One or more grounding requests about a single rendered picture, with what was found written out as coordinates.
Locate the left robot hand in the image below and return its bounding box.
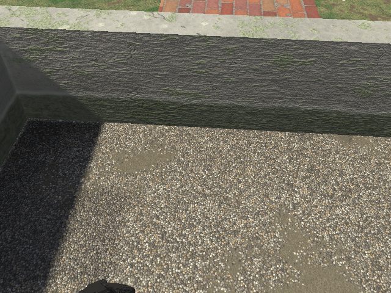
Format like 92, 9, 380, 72
78, 279, 135, 293

